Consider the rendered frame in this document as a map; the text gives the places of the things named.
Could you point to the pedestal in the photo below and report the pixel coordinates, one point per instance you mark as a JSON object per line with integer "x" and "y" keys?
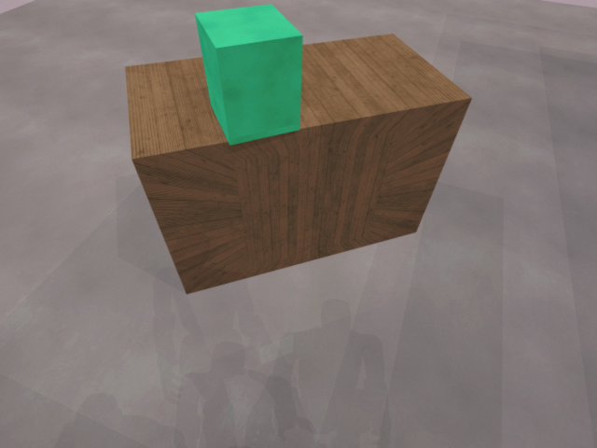
{"x": 377, "y": 123}

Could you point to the carton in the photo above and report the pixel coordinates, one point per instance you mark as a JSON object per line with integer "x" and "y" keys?
{"x": 252, "y": 58}

